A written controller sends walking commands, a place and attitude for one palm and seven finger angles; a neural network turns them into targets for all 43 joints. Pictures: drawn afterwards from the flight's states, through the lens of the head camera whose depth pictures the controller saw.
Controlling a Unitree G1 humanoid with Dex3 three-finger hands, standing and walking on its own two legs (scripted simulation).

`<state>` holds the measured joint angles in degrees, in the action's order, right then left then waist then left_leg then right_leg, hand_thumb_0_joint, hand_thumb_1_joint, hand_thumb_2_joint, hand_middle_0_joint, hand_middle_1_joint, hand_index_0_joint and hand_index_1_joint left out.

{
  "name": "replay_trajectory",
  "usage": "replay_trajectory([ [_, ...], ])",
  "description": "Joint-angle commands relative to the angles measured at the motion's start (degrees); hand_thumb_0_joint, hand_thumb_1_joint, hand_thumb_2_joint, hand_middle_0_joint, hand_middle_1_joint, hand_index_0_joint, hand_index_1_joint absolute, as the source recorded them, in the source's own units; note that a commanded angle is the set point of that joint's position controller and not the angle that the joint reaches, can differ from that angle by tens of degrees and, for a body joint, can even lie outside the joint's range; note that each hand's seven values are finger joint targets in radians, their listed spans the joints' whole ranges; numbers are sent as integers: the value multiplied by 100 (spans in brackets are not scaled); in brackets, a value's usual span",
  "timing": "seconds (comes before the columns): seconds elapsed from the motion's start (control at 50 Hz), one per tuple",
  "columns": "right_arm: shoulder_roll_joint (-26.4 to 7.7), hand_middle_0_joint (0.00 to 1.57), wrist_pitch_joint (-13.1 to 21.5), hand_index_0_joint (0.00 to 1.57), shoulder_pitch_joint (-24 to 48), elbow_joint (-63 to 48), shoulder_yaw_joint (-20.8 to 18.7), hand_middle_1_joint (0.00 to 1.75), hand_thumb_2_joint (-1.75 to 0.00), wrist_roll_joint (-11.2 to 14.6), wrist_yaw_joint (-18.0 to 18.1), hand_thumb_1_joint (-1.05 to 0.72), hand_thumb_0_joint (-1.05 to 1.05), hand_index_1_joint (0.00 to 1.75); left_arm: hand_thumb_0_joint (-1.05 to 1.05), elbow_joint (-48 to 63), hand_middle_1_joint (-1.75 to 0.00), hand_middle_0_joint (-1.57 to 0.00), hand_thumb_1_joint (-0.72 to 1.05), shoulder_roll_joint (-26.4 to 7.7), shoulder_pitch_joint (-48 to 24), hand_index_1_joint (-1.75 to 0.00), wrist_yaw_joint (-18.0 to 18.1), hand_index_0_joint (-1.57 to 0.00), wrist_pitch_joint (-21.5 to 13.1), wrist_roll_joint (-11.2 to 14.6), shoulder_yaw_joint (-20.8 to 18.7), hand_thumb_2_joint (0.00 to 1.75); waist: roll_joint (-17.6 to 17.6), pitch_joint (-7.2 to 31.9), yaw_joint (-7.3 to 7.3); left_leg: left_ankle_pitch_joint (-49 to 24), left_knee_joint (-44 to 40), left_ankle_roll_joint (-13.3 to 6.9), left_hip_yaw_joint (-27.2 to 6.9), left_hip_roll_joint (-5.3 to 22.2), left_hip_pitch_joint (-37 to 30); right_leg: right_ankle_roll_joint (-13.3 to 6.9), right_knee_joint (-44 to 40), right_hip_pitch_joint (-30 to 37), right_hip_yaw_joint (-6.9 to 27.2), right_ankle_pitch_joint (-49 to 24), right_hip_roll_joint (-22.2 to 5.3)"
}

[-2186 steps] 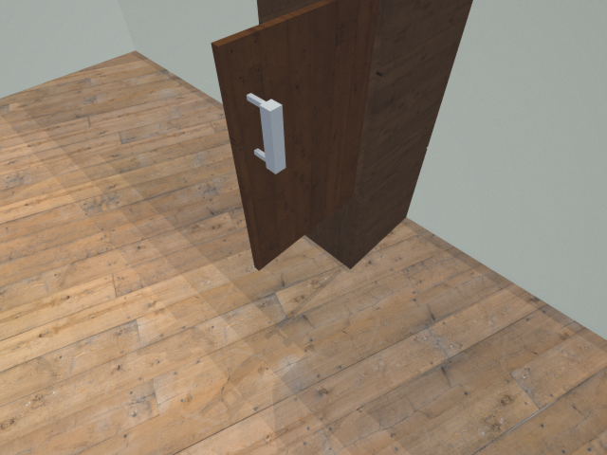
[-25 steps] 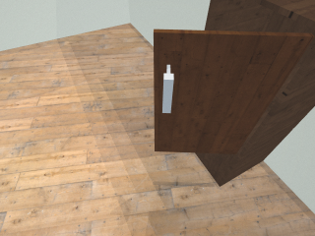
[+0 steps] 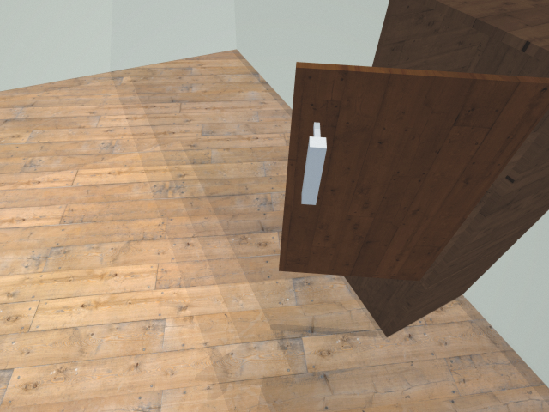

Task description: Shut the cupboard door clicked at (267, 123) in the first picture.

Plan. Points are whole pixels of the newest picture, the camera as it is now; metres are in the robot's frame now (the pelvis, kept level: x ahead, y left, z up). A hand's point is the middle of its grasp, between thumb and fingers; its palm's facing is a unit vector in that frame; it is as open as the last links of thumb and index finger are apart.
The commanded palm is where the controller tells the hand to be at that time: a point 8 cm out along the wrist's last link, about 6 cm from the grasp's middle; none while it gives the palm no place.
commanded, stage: look again from close up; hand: left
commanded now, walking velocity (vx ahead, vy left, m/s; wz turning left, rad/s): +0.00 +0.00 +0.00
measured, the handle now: (312, 164) +0.50 -0.02 +0.08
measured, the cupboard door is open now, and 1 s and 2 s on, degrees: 60 60 60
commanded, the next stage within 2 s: shuffle to correct the standing spot in 0.32 s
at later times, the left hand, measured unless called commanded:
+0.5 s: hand out of the picture -0.02 +0.16 -0.18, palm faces +0.03 -0.99 -0.15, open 7.4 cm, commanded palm none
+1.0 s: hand out of the picture +0.00 +0.07 -0.18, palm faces +0.08 -0.99 -0.15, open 7.4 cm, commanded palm none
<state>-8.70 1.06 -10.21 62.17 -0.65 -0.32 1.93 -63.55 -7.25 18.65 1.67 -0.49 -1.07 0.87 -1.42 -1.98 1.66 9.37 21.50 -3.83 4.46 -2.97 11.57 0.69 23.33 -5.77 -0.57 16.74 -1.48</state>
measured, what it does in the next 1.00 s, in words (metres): lifts its left foot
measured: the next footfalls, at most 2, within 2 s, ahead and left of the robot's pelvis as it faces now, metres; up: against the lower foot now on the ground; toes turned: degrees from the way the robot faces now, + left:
left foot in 1.20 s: +0.09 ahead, -0.03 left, +0.00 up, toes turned +7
right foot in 1.64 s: +0.12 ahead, -0.38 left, +0.00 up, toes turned -5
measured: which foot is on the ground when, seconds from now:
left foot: down 0.00-0.84, up 0.86-1.00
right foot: down 0.00-1.00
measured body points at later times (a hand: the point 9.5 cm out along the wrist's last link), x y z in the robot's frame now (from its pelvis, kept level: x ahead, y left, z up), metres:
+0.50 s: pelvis +0.00 +0.00 +0.00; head +0.02 +0.01 +0.45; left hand -0.02 +0.21 -0.16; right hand -0.02 -0.20 -0.16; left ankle +0.03 +0.08 -0.74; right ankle -0.05 -0.12 -0.74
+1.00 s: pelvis +0.03 -0.09 +0.00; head +0.06 -0.08 +0.44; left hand -0.01 +0.12 -0.17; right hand +0.04 -0.32 -0.16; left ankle +0.00 +0.03 -0.68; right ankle -0.02 -0.14 -0.74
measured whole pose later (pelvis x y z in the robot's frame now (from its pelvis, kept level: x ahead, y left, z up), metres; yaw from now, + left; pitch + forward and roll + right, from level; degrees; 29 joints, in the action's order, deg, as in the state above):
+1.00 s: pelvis +0.03 -0.09 +0.00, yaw +1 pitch +1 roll +1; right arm -8.7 -1.3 -14.3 63.7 -3.4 -1.4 2.9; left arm -60.0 -7.3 20.1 0.7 0.7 -2.1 -2.3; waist -1.9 -2.1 1.2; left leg 25.5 56.3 -0.5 4.0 2.4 25.8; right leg -5.8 25.4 -9.6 -6.2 17.6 2.8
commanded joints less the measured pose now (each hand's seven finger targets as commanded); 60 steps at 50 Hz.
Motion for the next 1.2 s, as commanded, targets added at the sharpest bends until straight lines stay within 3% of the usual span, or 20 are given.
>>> replay_trajectory([
  [0.0,-477,20,38,20,-481,-35,-30,30,-90,-27,-6,-90,0,30,0,81,-30,-20,90,-526,457,-30,54,-20,-42,4,-111,90,127,-173,-95,-287,-516,53,-897,877,-367,-204,-425,-624,409,-554,-504],
  [0.4,-289,20,65,20,-1075,282,1,30,-90,-24,25,-90,0,30,0,-52,-30,-20,90,-407,551,-30,79,-20,-22,31,-128,90,153,-251,-84,-99,-669,71,-965,883,-208,-216,-344,-511,300,-469,-475],
  [0.46,-236,20,51,20,-1150,346,-11,30,-90,-39,44,-90,0,30,0,-115,-30,-20,90,-309,621,-30,63,-20,-4,39,-120,90,7,-256,-124,328,-735,45,-1098,1010,-229,-185,-306,-559,188,-304,-379],
  [0.54,-393,20,-7,20,-1142,366,-106,30,-90,-67,92,-90,0,30,0,-92,-30,-20,90,-283,650,-30,16,-20,104,-9,-173,90,390,-477,-184,1314,-1094,-47,-1512,1356,-75,-164,145,-924,-20,78,-210],
  [0.66,-672,20,-29,20,-1268,248,-299,30,-90,-114,172,-90,0,30,0,129,-30,-20,90,-300,498,-30,-87,-20,232,-94,-307,90,644,-236,-284,1348,-1128,-681,-2186,2096,-61,-219,1705,-1605,8,942,-173],
  [0.72,-768,20,-31,20,-1012,114,-365,30,-90,-161,173,-90,0,30,0,245,-30,-20,90,-200,547,-30,-140,-20,237,-90,-374,90,693,-62,-219,1036,-925,-656,-1856,2081,154,-216,1576,-1404,16,842,-176],
  [0.76,-789,20,-57,20,-779,28,-389,30,-90,-154,168,-90,0,30,0,195,-30,-20,90,-192,830,-30,-175,-20,218,-85,-399,90,544,-27,-22,1064,-571,-390,-1412,1830,729,-205,606,-579,-122,182,-89],
  [0.78,-738,20,-68,20,-736,-9,-395,30,-90,-143,155,-90,0,30,0,164,-30,-20,90,-262,1003,-30,-177,-20,197,-99,-427,90,199,29,53,1157,-172,-167,-1040,1519,1015,-199,-26,-147,-53,-177,-123],
  [0.8,-522,20,-80,20,-764,-41,-363,30,-90,-111,138,-90,0,30,0,182,-30,-20,90,-495,1009,-30,-148,-20,180,-132,-454,90,-557,-59,47,1301,566,79,-427,978,1424,-363,-538,-1,579,120,-565],
  [0.82,-213,20,-81,20,-670,-164,-275,30,-90,-101,110,-90,0,30,0,217,-30,-20,90,-806,1043,-30,-109,-20,177,-124,-497,90,-1533,-204,86,1531,1545,264,220,393,1784,-690,-1023,-91,1396,272,-1197],
  [0.84,-203,20,-94,20,-477,-256,-265,30,-90,-128,87,-90,0,30,0,295,-30,-20,90,-856,962,-30,-94,-20,182,-109,-491,90,-1439,-275,159,2109,2557,265,183,329,1892,-1070,-1208,-379,1634,174,-1528],
  [0.86,-238,20,-139,20,-396,-282,-286,30,-90,-144,93,-90,0,30,0,323,-30,-20,90,-702,899,-30,-70,-20,150,-104,-481,90,-1324,-315,108,2116,3211,238,-6,423,1985,-1176,-1182,-529,1565,-259,-1436],
  [0.9,-263,20,-141,20,-382,-174,-304,30,-90,-125,103,-90,0,30,0,417,-30,-20,90,-529,637,-30,-73,-20,141,-93,-428,90,-551,-449,-22,1801,3857,317,-33,542,2103,-1340,-859,-387,1060,-1617,-1182],
  [0.96,-160,20,-135,20,-392,-165,-290,30,-90,-115,92,-90,0,30,0,479,-30,-20,90,-521,687,-30,-38,-20,85,-112,-401,90,-149,-182,-48,1622,3892,408,93,540,2053,-1393,-564,12,636,-3052,-997],
  [1.06,-164,20,-107,20,-115,-343,-249,30,-90,-93,149,-90,0,30,0,512,-30,-20,90,-597,790,-30,-15,-20,120,-163,-429,90,-388,-55,49,1702,2933,418,198,585,1816,-1480,-328,288,759,-3797,-1019],
  [1.08,-206,20,-91,20,-39,-374,-236,30,-90,-90,168,-90,0,30,0,520,-30,-20,90,-628,828,-30,-23,-20,135,-159,-432,90,-300,7,91,1720,2638,400,229,560,1732,-1433,-224,429,795,-4113,-968],
  [1.12,-225,20,-62,20,-202,-355,-223,30,-90,-78,223,-90,0,30,0,541,-30,-20,90,-653,743,-30,-35,-20,148,-136,-458,90,-241,171,-43,1451,1827,347,278,542,1229,-1258,87,416,783,-4636,-881],
  [1.14,-266,20,-43,20,-511,-270,-223,30,-90,-71,253,-90,0,30,0,571,-30,-20,90,-684,604,-30,-50,-20,150,-95,-464,90,-117,346,-213,916,1149,295,284,497,658,-1060,408,302,653,-4759,-726],
  [1.16,-366,20,7,20,-1041,-90,-257,30,-90,-74,278,-90,0,30,0,613,-30,-20,90,-652,471,-30,-66,-20,143,-55,-456,90,32,632,-473,-143,234,187,137,675,-411,-749,1095,-80,432,-4504,-546],
  [1.18,-791,20,45,20,-1536,-1,-340,30,-90,-123,339,-90,0,30,0,666,-30,-20,90,-537,556,-30,-97,-20,123,10,-473,90,824,1019,-655,-1639,-139,-222,-1116,1773,-1669,-309,2166,-1117,154,-2693,-123],
])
